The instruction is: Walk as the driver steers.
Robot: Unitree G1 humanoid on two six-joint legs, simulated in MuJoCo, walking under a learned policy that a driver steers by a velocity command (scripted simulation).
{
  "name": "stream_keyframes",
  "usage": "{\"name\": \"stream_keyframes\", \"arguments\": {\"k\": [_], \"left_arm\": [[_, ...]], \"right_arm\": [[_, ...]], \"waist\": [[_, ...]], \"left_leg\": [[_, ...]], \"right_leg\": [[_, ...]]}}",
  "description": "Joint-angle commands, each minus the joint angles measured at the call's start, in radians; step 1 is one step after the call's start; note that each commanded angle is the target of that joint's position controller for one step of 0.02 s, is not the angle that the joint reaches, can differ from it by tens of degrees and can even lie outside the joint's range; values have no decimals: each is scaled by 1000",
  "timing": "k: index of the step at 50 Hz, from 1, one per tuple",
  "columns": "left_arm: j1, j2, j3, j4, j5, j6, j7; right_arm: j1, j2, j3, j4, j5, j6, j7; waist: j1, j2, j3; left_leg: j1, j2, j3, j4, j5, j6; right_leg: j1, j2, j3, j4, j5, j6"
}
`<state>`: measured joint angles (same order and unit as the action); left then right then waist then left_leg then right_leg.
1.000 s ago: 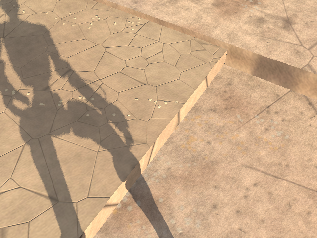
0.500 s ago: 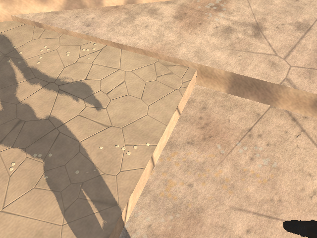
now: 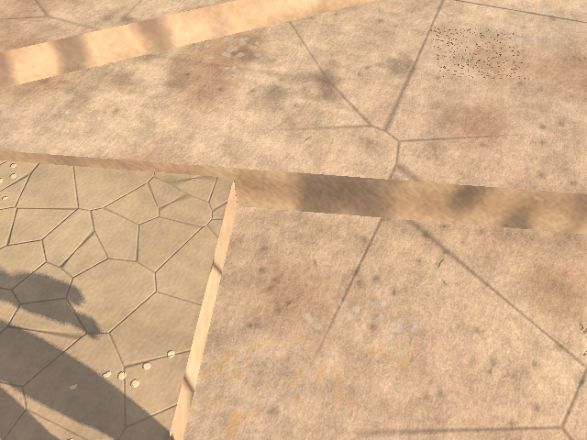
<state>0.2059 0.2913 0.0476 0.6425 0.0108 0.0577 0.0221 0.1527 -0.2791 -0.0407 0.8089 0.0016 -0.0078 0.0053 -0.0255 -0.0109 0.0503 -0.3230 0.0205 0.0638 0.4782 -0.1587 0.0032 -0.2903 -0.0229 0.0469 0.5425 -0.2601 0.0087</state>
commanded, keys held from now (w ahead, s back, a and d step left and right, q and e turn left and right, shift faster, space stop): w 0.74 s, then w+q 0.26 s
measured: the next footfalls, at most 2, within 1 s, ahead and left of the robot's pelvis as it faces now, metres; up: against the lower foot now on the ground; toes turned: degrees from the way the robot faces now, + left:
left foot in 0.36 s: +0.16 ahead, +0.13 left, +0.00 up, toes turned +1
right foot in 0.84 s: +0.50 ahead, -0.13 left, +0.00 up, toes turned +0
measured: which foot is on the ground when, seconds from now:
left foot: down 0.00-0.00, up 0.02-0.34, down 0.36-0.86, up 0.88-1.00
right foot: down 0.00-0.36, up 0.38-0.82, down 0.84-1.00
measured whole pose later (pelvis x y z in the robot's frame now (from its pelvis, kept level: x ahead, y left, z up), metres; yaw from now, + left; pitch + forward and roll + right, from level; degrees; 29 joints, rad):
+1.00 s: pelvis +0.40 -0.03 +0.00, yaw +5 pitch +1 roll -1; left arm 0.21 0.25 0.06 0.70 0.01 -0.09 -0.02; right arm 0.31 -0.31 -0.06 0.88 0.03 -0.06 0.00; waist -0.02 0.04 0.05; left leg -0.47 0.08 -0.06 1.19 -0.33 0.01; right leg -0.29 0.02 -0.10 0.44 -0.16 -0.04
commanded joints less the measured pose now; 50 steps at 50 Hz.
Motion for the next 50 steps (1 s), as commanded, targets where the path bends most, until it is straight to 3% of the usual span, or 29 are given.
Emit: {"name": "stream_keyframes", "arguments": {"k": [1, 2, 3, 4, 5, 7, 10, 14, 16, 17, 18, 19, 20, 21, 24, 29, 32, 35, 39, 40, 41, 42, 43, 44, 45, 46, 47, 48, 50], "left_arm": [[87, 188, 47, -46, 12, -5, 6], [112, 212, 59, -41, 5, -13, 1], [109, 217, 59, -32, 10, -31, 2], [106, 195, 53, -25, 10, -52, 6], [109, 167, 47, -19, -1, -70, 7], [118, 134, 40, -12, -16, -89, 11], [111, 151, 50, -12, -18, -92, 8], [129, 175, 61, 6, -30, -89, -9], [117, 146, 51, 13, -28, -86, -12], [113, 108, 39, 16, -21, -87, -13], [98, 37, 17, 2, -7, -92, -15], [117, 20, 13, -57, -16, -111, -9], [97, 108, 35, -49, -39, -125, -2], [73, 140, 45, -46, -52, -132, -6], [48, 102, 44, -28, -21, -136, -11], [-33, 37, 26, -54, -18, -137, -19], [-123, 10, 12, -78, -27, -143, -34], [-193, 13, 11, -102, -36, -146, -52], [-211, 50, 24, -125, -30, -150, -65], [-160, 73, 35, -116, -26, -152, -62], [-39, 106, 55, -85, -23, -151, -55], [139, 151, 77, -43, -20, -147, -42], [259, 262, 99, -27, 9, -141, -29], [283, 211, 83, -15, 8, -136, -32], [218, 145, 61, -16, 6, -135, -32], [150, 115, 50, -11, -3, -138, -29], [87, 86, 39, -1, -4, -143, -32], [38, 60, 34, 4, -1, -153, -34], [-8, 49, 38, 27, 1, -171, -38]], "right_arm": [[-4, -40, 5, -62, -16, -27, 14], [-79, -91, -8, -69, -11, -34, 10], [-119, -136, -25, -87, 5, -41, 8], [-94, -155, -39, -76, 16, -44, 6], [-63, -164, -47, -63, 18, -48, 7], [-68, -126, -41, -53, 17, -66, 18], [-103, -69, -18, -48, 10, -85, 39], [-80, -95, -15, -38, 21, -83, 49], [27, -116, -25, 7, 18, -81, 42], [110, -136, -34, 32, 19, -80, 34], [214, -198, -48, 50, 11, -83, 23], [292, -336, -84, 68, 3, -75, 27], [265, -268, -67, 57, 0, -82, 29], [211, -209, -50, 41, 2, -87, 26], [133, -141, -29, 19, -4, -86, 15], [173, -160, -35, 35, 5, -82, -6], [216, -170, -38, 50, 11, -75, -15], [261, -172, -41, 70, 20, -68, -17], [276, -190, -55, 84, 31, -54, -20], [264, -206, -60, 82, 29, -50, -21], [250, -206, -60, 78, 27, -47, -22], [243, -173, -46, 64, 14, -48, -21], [337, -48, -8, 29, -4, -63, -13], [371, -50, 0, 48, 17, -84, -5], [285, -156, -34, 36, 50, -91, -3], [198, -162, -37, 9, 52, -91, -5], [165, -144, -37, 4, 37, -85, -8], [178, -131, -42, 10, 27, -71, -12], [219, -82, -38, 25, 29, -40, -15]], "waist": [[5, -126, -130], [76, -196, -60], [90, -222, 10], [75, -233, 29], [67, -227, 24], [66, -154, 8], [74, -129, -24], [57, -127, -29], [-1, -104, -49], [-37, -89, -65], [-72, 66, -98], [-74, 338, -128], [-82, 233, -84], [-62, 191, -21], [-18, 129, 9], [-23, 93, 5], [-53, 95, 19], [-67, 91, 49], [-29, 95, 46], [5, 111, 6], [77, 107, -73], [162, 91, -200], [143, -149, -394], [142, -282, -519], [144, -176, -337], [121, -117, -207], [84, -68, -127], [45, -94, -89], [4, -95, -61]], "left_leg": [[-140, -5, 4, 28, -322, -9], [-159, -46, 17, 171, -283, -30], [-221, -23, -32, 294, -295, -20], [-294, 1, -61, 387, -328, -8], [-352, 23, -85, 432, -311, 2], [-387, 48, -92, 392, -232, 20], [-239, 27, -45, 220, -142, 12], [-44, -1, -17, 73, -63, 11], [126, -21, -9, 22, -24, 22], [229, 2, -41, 1, -40, 36], [348, 164, -258, -94, -122, 92], [478, 366, -661, -237, -359, 252], [443, 390, -767, -284, -534, 294], [407, 353, -673, -283, -518, 260], [304, 244, -438, -305, -233, 198], [274, 191, -241, -336, 135, 191], [246, 175, -170, -344, 180, 178], [260, 204, -159, -345, 163, 174], [357, 252, -177, -254, 331, 149], [365, 246, -179, -183, 486, 140], [337, 213, -154, -44, 622, 121], [193, 159, -128, 180, 545, 88], [-179, 20, -74, 585, 84, 26], [-322, -56, -187, 797, -416, 11], [-412, 3, -217, 878, -363, 17], [-426, 55, -180, 855, -271, 22], [-388, 89, -168, 799, -199, 18], [-333, 119, -177, 749, -147, 15], [-253, 132, -173, 730, -105, 7]], "right_leg": [[196, -172, 225, -202, -246, -145], [94, -221, 354, -343, -500, -209], [75, -260, 425, -402, -505, -231], [115, -266, 431, -402, -433, -235], [178, -261, 416, -387, -371, -230], [252, -236, 352, -374, -242, -210], [206, -185, 234, -365, -94, -197], [102, -191, 212, -338, -113, -203], [22, -161, 187, -267, -116, -167], [-36, -129, 155, -186, -125, -135], [-143, -39, 51, 92, -131, -72], [-408, 62, -40, 400, -286, -19], [-516, 19, 49, 573, -310, -22], [-567, -23, 59, 619, -216, -39], [-513, -88, 38, 544, -10, -33], [-456, -83, -13, 294, 171, 15], [-381, -59, -42, 122, 303, 18], [-339, -44, -41, 37, 360, 1], [-284, -21, -31, -27, 245, -56], [-193, 4, -47, -31, 199, -71], [-15, 29, -71, -52, 201, -97], [278, -22, -29, -17, 207, -131], [701, -305, 340, -7, 106, -244], [741, -410, 687, -201, -82, -312], [605, -373, 572, -241, -154, -259], [455, -338, 417, -260, -107, -224], [313, -293, 311, -300, -26, -208], [220, -257, 220, -339, 38, -193], [116, -234, 115, -403, 113, -195]]}}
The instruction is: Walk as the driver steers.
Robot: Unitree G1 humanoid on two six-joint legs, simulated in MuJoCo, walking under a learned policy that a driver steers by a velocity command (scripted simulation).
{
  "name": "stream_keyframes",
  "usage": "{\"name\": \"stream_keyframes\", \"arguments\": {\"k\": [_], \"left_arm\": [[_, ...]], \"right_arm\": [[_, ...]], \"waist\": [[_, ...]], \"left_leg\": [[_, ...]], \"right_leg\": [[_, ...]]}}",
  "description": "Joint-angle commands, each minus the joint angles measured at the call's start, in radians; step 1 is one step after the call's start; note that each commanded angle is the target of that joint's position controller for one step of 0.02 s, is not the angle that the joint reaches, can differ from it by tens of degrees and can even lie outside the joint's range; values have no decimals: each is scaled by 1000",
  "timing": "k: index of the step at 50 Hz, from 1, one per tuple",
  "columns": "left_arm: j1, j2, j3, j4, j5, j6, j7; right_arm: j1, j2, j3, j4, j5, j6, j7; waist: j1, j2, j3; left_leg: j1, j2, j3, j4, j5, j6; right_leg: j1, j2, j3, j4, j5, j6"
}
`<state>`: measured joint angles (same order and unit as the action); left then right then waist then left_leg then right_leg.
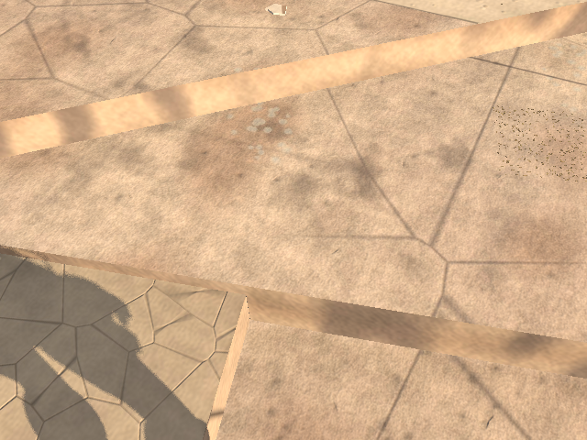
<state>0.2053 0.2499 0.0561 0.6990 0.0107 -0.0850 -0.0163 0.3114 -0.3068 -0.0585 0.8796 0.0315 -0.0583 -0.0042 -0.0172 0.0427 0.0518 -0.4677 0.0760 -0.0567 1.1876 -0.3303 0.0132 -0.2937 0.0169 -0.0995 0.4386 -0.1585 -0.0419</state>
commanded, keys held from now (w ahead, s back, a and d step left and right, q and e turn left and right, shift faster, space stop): w+q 0.78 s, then w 0.22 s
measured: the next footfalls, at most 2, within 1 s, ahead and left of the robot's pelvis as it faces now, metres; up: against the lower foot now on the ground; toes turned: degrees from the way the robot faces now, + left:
left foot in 0.38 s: +0.32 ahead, +0.15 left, +0.00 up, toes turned +15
right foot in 0.82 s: +0.63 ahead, +0.05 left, +0.00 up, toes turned +31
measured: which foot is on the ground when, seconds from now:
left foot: up 0.00-0.36, down 0.38-0.84, up 0.86-1.00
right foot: down 0.00-0.38, up 0.40-0.80, down 0.82-1.00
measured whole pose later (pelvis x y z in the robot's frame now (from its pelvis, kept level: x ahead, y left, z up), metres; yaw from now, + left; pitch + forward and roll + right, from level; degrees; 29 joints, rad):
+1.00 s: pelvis +0.52 +0.10 +0.00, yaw +33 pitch +0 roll -1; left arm 0.33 0.25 0.06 0.87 0.02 -0.04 -0.01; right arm 0.26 -0.24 -0.04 0.68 0.03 -0.03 -0.01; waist 0.03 0.05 0.00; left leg -0.76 -0.10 -0.09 2.04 -0.45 0.03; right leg -0.26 0.03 -0.04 0.46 -0.21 -0.05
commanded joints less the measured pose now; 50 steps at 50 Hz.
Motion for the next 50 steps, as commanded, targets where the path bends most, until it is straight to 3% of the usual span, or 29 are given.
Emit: {"name": "stream_keyframes", "arguments": {"k": [1, 4, 8, 13, 15, 17, 18, 19, 20, 21, 22, 23, 24, 25, 29, 31, 33, 35, 37, 39, 40, 41, 42, 43, 44, 45, 47, 48, 50], "left_arm": [[-18, 93, 32, -17, 1, -36, 0], [-10, 113, 42, 18, 8, -44, 8], [16, 141, 49, 49, 4, -27, 24], [85, 177, 58, 94, -6, 15, 35], [78, 195, 59, 97, -16, 31, 35], [38, 224, 62, 87, -30, 41, 35], [-6, 221, 59, 80, -44, 39, 32], [-14, 163, 39, 60, -19, 24, 33], [95, 19, -2, 27, 10, -9, 24], [22, 111, 9, 15, -22, -46, 8], [-45, 135, 18, -1, -60, -60, 3], [-63, 128, 17, -4, -44, -61, 10], [-65, 138, 25, 7, -17, -52, 19], [-41, 148, 30, 9, -7, -39, 20], [-109, 84, 16, -22, 14, -11, 17], [-195, 43, 2, -44, 10, -5, 15], [-169, 10, -9, -21, -8, 10, 9], [-176, 56, 2, -27, -25, 15, 2], [-215, 90, 14, -45, -22, 7, -1], [-168, 142, 43, -40, -12, -1, 1], [-97, 164, 58, -26, -6, -10, 2], [4, 194, 74, -7, 7, -17, 5], [194, 248, 81, 29, 22, -14, 7], [237, 286, 82, 56, 40, -7, -3], [191, 225, 77, 69, 28, -1, -13], [159, 136, 59, 80, -4, 14, -12], [153, 44, 15, 127, -7, 38, -4], [202, 0, -5, 171, 9, 45, -1], [286, -42, -27, 228, 15, 57, 5]], "right_arm": [[56, -41, -20, -50, 0, 23, -7], [-9, -39, -24, -80, -8, 35, -10], [-104, -15, -12, -105, -16, 25, 20], [-258, -12, 0, -183, -13, 19, 52], [-229, -28, -10, -193, -14, 29, 55], [-70, -80, -44, -168, -14, 40, 54], [79, -130, -75, -134, -13, 39, 44], [195, -226, -108, -101, -13, 44, 21], [117, -319, -109, -143, -26, 33, 15], [141, -245, -96, -162, -29, 19, 34], [112, -186, -82, -153, -27, 7, 38], [42, -136, -67, -160, -21, 3, 40], [-21, -90, -49, -181, -26, 1, 35], [-55, -78, -41, -201, -36, 2, 24], [-23, -127, -51, -213, -35, 3, -14], [13, -126, -51, -213, -31, 11, -27], [43, -118, -49, -214, -43, 33, -31], [61, -109, -47, -223, -36, 46, -31], [50, -109, -48, -228, -23, 48, -36], [25, -127, -53, -230, -31, 49, -46], [-9, -120, -51, -237, -26, 43, -46], [-43, -85, -39, -251, -18, 31, -39], [-60, 5, -10, -271, -36, 20, -34], [197, 125, 17, -239, -23, 9, -32], [305, 6, -12, -170, 21, 13, -27], [146, -45, -25, -175, 16, 19, -23], [-29, 31, 2, -239, -7, 19, -14], [-54, 87, 22, -263, -2, 19, -1], [-91, 176, 66, -312, 12, 11, 19]], "waist": [[-16, -136, -41], [-13, -106, 0], [26, -82, 15], [81, -65, 56], [49, -109, 5], [-54, -141, -95], [-144, -105, -160], [-179, 45, -182], [-18, 258, -251], [-115, 87, -375], [-94, 26, -221], [-46, -48, -109], [-13, -46, -66], [21, -17, -48], [25, -6, -35], [-8, 17, -42], [-21, 97, -89], [-27, 92, -81], [-21, 96, -48], [18, 153, -51], [70, 170, -79], [129, 138, -143], [176, -40, -284], [42, -376, -355], [23, -242, -305], [70, -137, -138], [72, -126, 11], [57, -159, 27], [45, -130, 26]], "left_leg": [[-117, 79, -56, 6, 84, -8], [-193, 78, -75, -104, 200, -20], [-165, 59, 0, -319, 364, -25], [-235, 38, 74, -440, 269, 22], [-115, -22, 143, -440, 149, 53], [101, -102, 181, -480, 87, 93], [312, -134, 172, -628, 214, 134], [556, -27, -33, -689, 328, 178], [788, 221, -557, -722, 460, 375], [814, 289, -762, -893, 184, 444], [725, 258, -650, -914, 35, 392], [572, 211, -540, -914, 50, 336], [452, 175, -452, -926, 153, 306], [363, 148, -392, -947, 246, 294], [232, 55, -189, -946, 570, 246], [212, 6, -137, -908, 575, 204], [233, 19, -151, -862, 555, 199], [280, 69, -256, -844, 433, 206], [324, 98, -322, -841, 354, 181], [376, 93, -348, -777, 512, 149], [405, 65, -324, -698, 680, 128], [378, -21, -264, -524, 781, 91], [145, -120, -196, -177, 398, 36], [-111, -273, -210, 218, -326, -20], [-279, -216, -235, 448, -235, -45], [-385, -168, -149, 585, -178, -44], [-552, -147, -63, 840, -126, -16], [-623, -144, -60, 1008, -128, 12], [-820, -159, -90, 1235, -71, 64]], "right_leg": [[97, -275, 213, -317, 57, -147], [109, -267, 105, -340, 136, -151], [158, -245, -19, -342, 183, -135], [348, -303, -73, -271, 351, -121], [375, -299, -116, -145, 705, -100], [359, -285, -132, 107, 970, -72], [279, -247, -143, 308, 896, -34], [11, -168, -136, 638, 379, 28], [-371, 24, 8, 999, -434, 96], [-480, 17, 216, 1069, -384, 90], [-563, -35, 202, 1027, -309, 61], [-549, -80, 188, 942, -227, 52], [-486, -108, 186, 874, -172, 59], [-413, -119, 186, 836, -127, 72], [-322, -82, 101, 572, 1, 124], [-257, -38, 80, 357, 121, 135], [-186, 8, 55, 342, 140, 152], [-216, 0, 96, 334, 97, 129], [-193, -2, 126, 217, 95, 108], [-98, 5, 132, 110, 103, 77], [-18, 7, 111, 15, 159, 50], [145, -12, 106, -62, 262, 33], [472, -191, 318, -26, 381, -1], [640, -448, 771, -90, 582, -164], [582, -494, 917, -157, 46, -261], [460, -424, 739, -196, -237, -249], [300, -323, 558, -222, -342, -207], [256, -299, 511, -219, -338, -198], [223, -292, 440, -179, -276, -183]]}}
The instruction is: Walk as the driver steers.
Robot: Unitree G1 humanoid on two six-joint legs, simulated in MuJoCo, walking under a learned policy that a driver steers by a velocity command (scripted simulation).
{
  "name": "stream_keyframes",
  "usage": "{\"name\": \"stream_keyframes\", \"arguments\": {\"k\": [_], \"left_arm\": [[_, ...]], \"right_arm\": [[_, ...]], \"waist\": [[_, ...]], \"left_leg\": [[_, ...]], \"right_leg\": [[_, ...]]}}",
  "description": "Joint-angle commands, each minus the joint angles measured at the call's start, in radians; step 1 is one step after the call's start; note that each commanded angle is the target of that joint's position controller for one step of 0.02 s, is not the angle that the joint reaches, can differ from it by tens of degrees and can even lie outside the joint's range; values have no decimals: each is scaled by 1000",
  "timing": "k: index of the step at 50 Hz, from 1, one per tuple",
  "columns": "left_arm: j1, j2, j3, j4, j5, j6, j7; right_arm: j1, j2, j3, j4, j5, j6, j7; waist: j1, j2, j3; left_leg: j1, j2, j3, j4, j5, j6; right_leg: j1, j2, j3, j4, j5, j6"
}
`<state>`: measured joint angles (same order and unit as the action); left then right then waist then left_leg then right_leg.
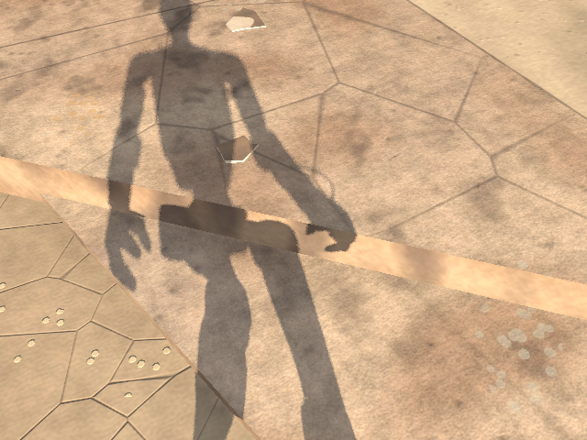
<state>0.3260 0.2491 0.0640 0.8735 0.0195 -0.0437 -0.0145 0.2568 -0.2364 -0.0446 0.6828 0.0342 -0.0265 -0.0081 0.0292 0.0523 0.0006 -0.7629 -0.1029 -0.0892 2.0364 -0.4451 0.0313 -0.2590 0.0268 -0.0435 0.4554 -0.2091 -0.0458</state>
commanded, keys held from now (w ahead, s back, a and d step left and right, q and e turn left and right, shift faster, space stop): w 0.46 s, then w+e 0.54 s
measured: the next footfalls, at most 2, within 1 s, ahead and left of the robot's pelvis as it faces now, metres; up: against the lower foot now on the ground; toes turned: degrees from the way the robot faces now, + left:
left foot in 0.28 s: +0.28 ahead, +0.13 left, +0.12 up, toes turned +5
right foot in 0.82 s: +0.58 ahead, -0.09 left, +0.16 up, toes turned -11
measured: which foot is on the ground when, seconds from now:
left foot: up 0.00-0.26, down 0.28-0.84, up 0.86-1.00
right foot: down 0.00-0.32, up 0.34-0.80, down 0.82-1.00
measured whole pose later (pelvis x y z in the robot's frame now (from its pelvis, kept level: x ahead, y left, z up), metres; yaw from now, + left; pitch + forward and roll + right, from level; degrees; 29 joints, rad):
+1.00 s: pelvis +0.52 -0.01 +0.16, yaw -14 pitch +3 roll -1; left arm 0.28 0.27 0.05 0.73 -0.01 -0.05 -0.03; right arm 0.19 -0.26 -0.03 0.76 0.00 -0.13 0.00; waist 0.01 0.01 -0.02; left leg -0.62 0.10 -0.07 1.28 -0.27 0.01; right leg -0.33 0.11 -0.01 0.45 -0.18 -0.11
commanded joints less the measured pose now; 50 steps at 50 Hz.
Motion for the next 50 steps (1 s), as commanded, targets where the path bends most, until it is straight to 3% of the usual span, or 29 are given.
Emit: {"name": "stream_keyframes", "arguments": {"k": [1, 3, 5, 7, 9, 11, 13, 15, 16, 17, 18, 19, 20, 22, 24, 26, 28, 31, 35, 38, 40, 41, 42, 43, 44, 45, 46, 48, 50], "left_arm": [[178, -42, -42, 63, 8, 22, 6], [71, -17, -53, 36, 5, 29, 15], [-17, 39, -60, -4, 23, 6, 24], [45, 101, -50, 18, -13, -28, 32], [224, 106, -33, 90, -67, -7, 52], [285, 117, -35, 96, -37, 27, 64], [285, 143, -28, 89, -17, 48, 64], [172, 148, -24, 49, -14, 28, 68], [207, 48, -33, 15, -23, -6, 48], [123, 32, -23, 47, 12, -44, 0], [55, 13, -2, 9, -27, -65, -33], [-118, -21, -24, -88, -54, -61, -32], [-190, -51, -41, -151, -58, -52, -27], [-60, -126, -75, -149, -61, -17, -19], [-41, -148, -103, -167, -74, -9, -20], [-76, -50, -91, -187, -46, -11, -3], [-158, 20, -65, -205, -17, -14, 13], [-304, -3, -66, -236, -50, -10, 1], [-436, -49, -72, -284, -47, -12, -41], [-411, -6, -51, -298, -37, -14, -66], [-232, 58, -15, -269, -44, -15, -71], [-74, 152, 25, -239, -46, -15, -57], [63, 289, 64, -230, -28, -11, -34], [68, 251, 53, -222, -17, -5, -5], [32, 176, 27, -210, -3, -12, 3], [-13, 140, 17, -210, -16, -19, 1], [-65, 120, 10, -215, -27, -23, -6], [-129, 83, 0, -233, -25, -29, -11], [-131, 108, 9, -239, -32, -32, -4]], "right_arm": [[-57, 131, 71, -139, 11, -19, 28], [-99, 137, 103, -207, -2, -17, 40], [-181, 57, 97, -249, -29, -15, 30], [-227, 49, 99, -277, -46, -8, 6], [-325, 93, 118, -291, -43, -14, 0], [-310, 105, 112, -267, -15, -30, 25], [-227, 38, 80, -252, 2, -32, 39], [52, -95, 24, -185, -7, -33, 37], [233, -242, -33, -95, -44, -25, 37], [324, -236, -35, -25, -52, -3, 3], [262, -153, -10, 15, -34, -12, -4], [198, -96, 10, 43, -31, -19, 7], [130, 11, 41, 92, -59, -25, 27], [59, 160, 75, 166, -75, -31, 62], [32, 128, 68, 200, -63, -33, 67], [-40, 22, 52, 170, -67, -55, 57], [37, -32, 45, 199, -67, -91, 25], [187, -97, 22, 264, -41, -92, -19], [256, -105, 12, 270, -40, -55, -24], [193, -127, 6, 234, -47, -44, -23], [170, -159, -4, 210, -49, -34, -34], [171, -170, -6, 186, -45, -41, -40], [218, -72, 28, 113, -59, -75, -20], [150, -80, 23, 123, -69, -127, 9], [48, -157, -11, 86, -20, -150, 28], [-16, -135, -1, 53, -14, -156, 23], [-35, -118, -2, 44, -28, -151, 13], [-3, -99, -7, 32, -31, -116, 2], [-7, -68, 0, 15, -50, -89, -2]], "waist": [[-16, -126, 86], [-92, -87, 117], [-106, -119, 117], [-88, -166, 23], [5, -159, -4], [-9, -234, -37], [-73, -323, -118], [-230, -347, -291], [-232, 121, -457], [-258, 245, -463], [-203, 138, -269], [-158, 73, -57], [-82, 14, 74], [31, 23, 72], [78, -15, 92], [96, -32, 82], [43, 35, 26], [-48, 32, 11], [-115, 28, 47], [-68, 100, 17], [40, 140, -94], [108, 117, -189], [101, -166, -364], [99, -210, -465], [94, -178, -300], [58, -87, -181], [7, -15, -105], [-70, -55, -34], [-89, -67, -19]], "left_leg": [[-618, 22, -79, 444, 70, 52], [-592, 70, -71, 199, 146, 20], [-289, 92, 76, -178, 277, -46], [-113, 171, 179, -351, 305, -67], [-113, 196, 233, -666, 207, -30], [-27, 108, 319, -830, -1, 12], [66, 37, 312, -939, -109, 62], [480, 107, 8, -1161, 82, 155], [858, 374, -580, -1484, -75, 319], [947, 497, -1033, -1823, -137, 388], [810, 537, -944, -1788, -208, 337], [638, 505, -721, -1745, -206, 275], [480, 432, -461, -1730, -79, 204], [339, 323, -174, -1699, 90, 95], [286, 286, -7, -1716, 141, 62], [205, 228, 149, -1822, 239, 51], [233, 218, 221, -1907, 379, 89], [544, 277, 190, -1959, 479, 88], [908, 407, 163, -1905, 555, 95], [895, 404, 245, -1742, 1100, 97], [876, 374, 279, -1455, 1465, 80], [694, 345, 268, -1242, 1327, 46], [183, 181, 246, -783, 734, -33], [42, 58, 8, -577, 16, -24], [-82, 121, -60, -512, 64, -6], [-77, 163, -30, -558, 124, 7], [-48, 189, -8, -617, 148, 5], [51, 225, -1, -709, 173, -6], [91, 217, 44, -826, 201, -39]], "right_leg": [[167, -312, 352, -184, -194, -166], [-56, -269, 207, -211, -202, -112], [-370, -191, 87, -336, -92, -135], [-269, -225, 124, -465, 73, -180], [66, -249, 105, -464, 265, -158], [276, -275, 81, -338, 840, -139], [443, -325, 82, -174, 1331, -129], [303, -291, 66, 205, 1502, -107], [-134, -96, 75, 603, 905, -53], [-414, 88, 195, 1097, -54, -11], [-623, 69, 333, 1417, -143, -28], [-749, 18, 233, 1523, -165, -61], [-787, -27, 163, 1536, -137, -92], [-740, -18, 202, 1631, -64, -133], [-797, -14, 237, 1486, 33, -127], [-671, -8, 163, 1074, 223, -67], [-539, -17, 55, 875, 337, 8], [-582, -64, 14, 611, 332, 24], [-705, -84, -14, 411, 143, -16], [-482, -18, -118, 338, -34, -63], [-205, 76, -155, 215, -52, -107], [114, 43, -6, 141, 30, -157], [592, -272, 587, 52, -155, -372], [632, -379, 976, -187, -182, -412], [528, -340, 792, -185, -160, -343], [357, -300, 637, -184, -90, -299], [215, -250, 523, -200, 2, -269], [13, -171, 380, -233, 65, -244], [-92, -129, 293, -247, 152, -243]]}}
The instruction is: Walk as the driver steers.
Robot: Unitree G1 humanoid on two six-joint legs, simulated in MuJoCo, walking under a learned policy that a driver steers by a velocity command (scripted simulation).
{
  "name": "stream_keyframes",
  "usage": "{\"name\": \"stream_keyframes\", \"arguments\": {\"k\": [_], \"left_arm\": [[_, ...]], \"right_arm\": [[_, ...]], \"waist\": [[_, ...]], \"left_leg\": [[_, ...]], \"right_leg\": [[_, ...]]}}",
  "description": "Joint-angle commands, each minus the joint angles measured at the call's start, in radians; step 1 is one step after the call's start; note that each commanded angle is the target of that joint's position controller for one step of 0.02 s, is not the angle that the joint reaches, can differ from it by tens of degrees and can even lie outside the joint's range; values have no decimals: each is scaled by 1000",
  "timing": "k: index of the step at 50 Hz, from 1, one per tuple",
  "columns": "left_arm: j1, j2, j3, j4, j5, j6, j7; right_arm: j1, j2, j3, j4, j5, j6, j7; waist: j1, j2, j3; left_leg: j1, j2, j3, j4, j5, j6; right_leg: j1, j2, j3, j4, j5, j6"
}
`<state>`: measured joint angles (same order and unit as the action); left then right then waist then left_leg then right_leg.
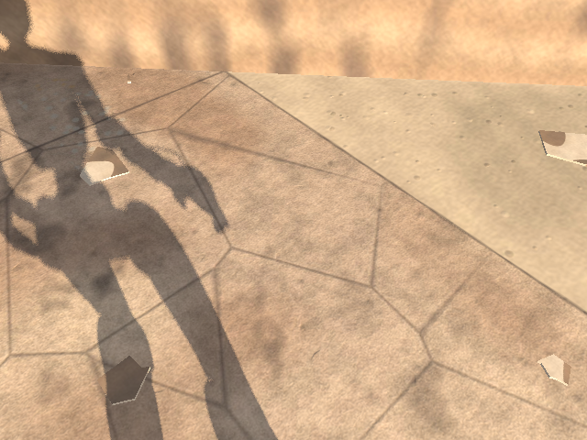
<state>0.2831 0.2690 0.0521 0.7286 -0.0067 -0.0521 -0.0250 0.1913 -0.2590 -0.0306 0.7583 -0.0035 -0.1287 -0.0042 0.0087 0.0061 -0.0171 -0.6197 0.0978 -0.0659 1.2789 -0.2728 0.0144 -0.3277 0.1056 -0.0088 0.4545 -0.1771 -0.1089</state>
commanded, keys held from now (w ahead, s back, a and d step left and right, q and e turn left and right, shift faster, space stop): w+e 0.60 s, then w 0.10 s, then w+q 0.30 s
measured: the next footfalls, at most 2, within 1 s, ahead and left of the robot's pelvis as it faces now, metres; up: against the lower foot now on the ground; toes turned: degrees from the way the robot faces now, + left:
left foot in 0.26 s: +0.25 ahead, +0.17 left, +0.00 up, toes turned -11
right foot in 0.64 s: +0.48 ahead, -0.19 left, +0.12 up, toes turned -26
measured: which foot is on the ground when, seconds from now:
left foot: up 0.00-0.24, down 0.26-0.66, up 0.68-1.00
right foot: down 0.00-0.26, up 0.28-0.62, down 0.64-1.00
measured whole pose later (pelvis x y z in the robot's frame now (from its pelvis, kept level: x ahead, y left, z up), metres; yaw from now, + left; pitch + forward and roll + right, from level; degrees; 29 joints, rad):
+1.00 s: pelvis +0.51 -0.12 +0.13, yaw -20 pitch +2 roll -1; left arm 0.38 0.19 0.02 0.84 0.02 -0.11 -0.01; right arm 0.14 -0.24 -0.03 0.69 0.02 -0.05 0.01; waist 0.04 0.05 -0.06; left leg -0.85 0.06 -0.10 1.08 0.04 0.04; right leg -0.11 0.04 -0.12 0.31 -0.24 -0.06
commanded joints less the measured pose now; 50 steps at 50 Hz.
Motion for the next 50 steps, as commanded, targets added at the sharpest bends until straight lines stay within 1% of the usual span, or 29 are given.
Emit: {"name": "stream_keyframes", "arguments": {"k": [1, 3, 5, 8, 9, 11, 12, 13, 14, 15, 17, 19, 22, 26, 27, 28, 29, 30, 32, 33, 34, 35, 36, 37, 39, 40, 43, 46, 50], "left_arm": [[-79, 104, 25, -96, -5, -24, 14], [-48, 122, 32, -94, -8, -20, 30], [10, 141, 40, -86, -9, -8, 37], [48, 114, 33, -98, -12, 14, 42], [92, 86, 25, -102, -15, 23, 42], [84, 131, 31, -98, -23, 39, 49], [20, 133, 31, -123, -22, 37, 54], [-31, 68, 12, -166, -3, 24, 54], [94, -41, -20, -197, 11, -12, 47], [112, 58, -3, -188, -26, -21, 45], [-79, 57, -2, -212, -25, 7, 47], [-159, -19, -24, -262, -21, 26, 37], [-170, -109, -70, -312, -30, 53, 22], [-275, -96, -93, -396, 9, 50, 12], [-285, -69, -97, -398, 12, 43, -5], [-339, -90, -101, -423, -4, 34, -13], [-330, -45, -76, -394, -9, 36, -12], [-271, -14, -49, -381, -4, 32, -15], [-19, 89, 1, -311, -21, 39, -22], [108, 169, 38, -275, -19, 50, -20], [120, 283, 58, -214, -23, 49, -5], [135, 164, 24, -209, 18, 32, 7], [92, 116, 4, -179, 15, 11, -4], [84, 96, 3, -130, 1, -4, -16], [-8, -19, -27, -71, 26, -24, -27], [-13, -68, -35, -43, 30, -33, -30], [-34, -46, -27, -17, 18, -61, -23], [17, 18, -8, 34, 22, -73, 3], [60, 69, -1, 59, 26, -71, 33]], "right_arm": [[30, -41, -12, -73, -20, 20, -9], [-65, -24, -3, -105, -28, 17, -12], [-118, 5, 10, -108, -8, 21, -8], [-159, -25, 5, -130, 10, 33, 6], [-195, -56, -9, -145, 5, 28, 9], [-187, -61, -28, -161, 5, 10, 10], [-40, -108, -50, -130, 2, 2, 9], [185, -199, -77, -96, -8, 4, -5], [246, -274, -91, -71, -30, 20, -10], [251, -241, -101, -66, -20, 32, -14], [212, -95, -63, -63, -21, 59, -27], [175, -39, -38, -27, -19, 69, -33], [160, -7, -21, 42, -8, 73, -34], [140, -57, -22, 88, -10, 82, -56], [115, -97, -29, 77, -10, 82, -62], [169, -161, -45, 91, 3, 80, -68], [211, -209, -55, 108, 13, 73, -63], [220, -280, -68, 113, 19, 73, -61], [182, -301, -75, 97, 36, 86, -48], [221, -258, -66, 71, 29, 72, -48], [272, -73, -16, 7, -24, 41, -5], [294, -149, -52, 67, -17, 0, 40], [171, -142, -61, 14, 31, -1, 48], [79, -68, -34, -26, 38, 4, 29], [86, -1, -3, -53, 35, 25, 13], [106, 3, 1, -52, 42, 38, 14], [115, -45, -10, -50, 42, 70, 3], [23, -46, -11, -84, 18, 73, 9], [-105, -27, -11, -122, 25, 73, 29]], "waist": [[-66, -21, 8], [-38, -43, 7], [2, -103, -28], [23, -122, -37], [44, -60, -36], [-13, -114, -72], [-88, -148, -156], [-172, -104, -300], [-88, 214, -328], [-103, 195, -320], [-138, 119, -111], [-82, 142, 64], [1, 127, 144], [41, 72, 130], [45, 46, 96], [24, 97, 38], [10, 100, -21], [67, 189, -107], [207, 205, -259], [233, 138, -339], [97, -381, -458], [118, -209, -540], [100, -138, -346], [81, -11, -149], [-30, 12, -13], [-49, -24, 6], [-71, -28, 25], [-36, -69, 34], [26, -66, 18]], "left_leg": [[-23, 0, 48, -161, 76, -38], [52, -31, 68, -366, 190, -65], [135, -78, 79, -519, 244, -87], [111, -96, 59, -563, 157, -76], [131, -127, 79, -627, 93, -68], [248, -178, 112, -886, 89, -53], [470, -116, 53, -951, 174, -19], [855, 101, -100, -873, 372, 65], [1122, 389, -473, -803, 888, 249], [1081, 478, -594, -816, 676, 350], [920, 332, -314, -885, 387, 245], [695, 269, -197, -983, 237, 183], [490, 244, -35, -1087, 149, 127], [358, 122, 158, -1119, 220, 86], [235, 88, 216, -1181, 239, 104], [209, 125, 197, -1266, 394, 125], [319, 142, 212, -1218, 711, 144], [485, 184, 226, -1091, 1276, 146], [722, 208, 218, -736, 1625, 104], [499, 182, 143, -443, 1273, 69], [90, -121, 71, 19, -1, 11], [32, -121, -168, 347, -23, 31], [-78, -109, -121, 465, -14, 42], [-140, -77, -65, 497, -40, 59], [-105, -18, -84, 457, 32, 92], [-107, -25, -102, 428, 54, 105], [-127, -27, -108, 172, 134, 72], [-181, -36, -67, -35, 266, 33], [-167, -28, 17, -348, 394, 10]], "right_leg": [[-71, -185, 219, -251, 154, -175], [-115, -157, 180, -242, 181, -157], [-74, -159, 180, -208, 126, -143], [45, -233, 325, -117, 82, -137], [97, -203, 352, -80, 126, -120], [219, -170, 374, 71, 394, -62], [163, -132, 340, 225, 470, -23], [-91, -87, 267, 516, 218, 40], [-492, 43, 199, 765, -442, 102], [-661, -46, 187, 1015, -443, 146], [-815, -117, 93, 1244, -356, 165], [-879, -143, 101, 1413, -369, 157], [-936, -152, 115, 1575, -344, 127], [-847, -185, 5, 1286, -153, 134], [-594, -189, -89, 1010, -101, 131], [-363, -175, -134, 848, -127, 104], [-251, -114, -213, 791, -171, 76], [-199, -61, -234, 786, -258, 37], [-31, -2, -151, 465, -157, -61], [297, -57, 147, 352, -85, -108], [521, -355, 867, 2, -236, -288], [494, -421, 1048, -122, -266, -268], [348, -427, 916, -128, -297, -218], [186, -396, 742, -111, -256, -174], [-61, -316, 403, -64, -87, -112], [-82, -288, 314, -96, -62, -99], [-48, -273, 152, -205, 80, -90], [29, -264, 27, -272, 241, -67], [170, -286, -34, -314, 251, -40]]}}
